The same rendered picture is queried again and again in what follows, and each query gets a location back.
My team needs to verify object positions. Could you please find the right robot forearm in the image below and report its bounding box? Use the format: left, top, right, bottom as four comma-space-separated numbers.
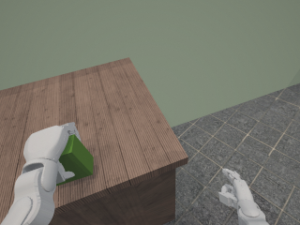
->
236, 200, 269, 225

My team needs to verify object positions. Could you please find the table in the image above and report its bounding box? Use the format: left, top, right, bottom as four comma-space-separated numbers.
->
0, 57, 188, 225

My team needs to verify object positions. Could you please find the left robot hand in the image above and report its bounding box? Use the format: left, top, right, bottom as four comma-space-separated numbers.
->
23, 122, 81, 184

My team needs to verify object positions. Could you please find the right robot hand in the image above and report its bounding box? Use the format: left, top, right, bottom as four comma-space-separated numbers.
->
218, 168, 254, 209

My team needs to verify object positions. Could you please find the left robot forearm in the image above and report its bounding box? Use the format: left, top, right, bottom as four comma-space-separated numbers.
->
0, 158, 59, 225

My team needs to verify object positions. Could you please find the sponge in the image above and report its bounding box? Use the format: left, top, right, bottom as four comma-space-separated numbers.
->
56, 134, 94, 186

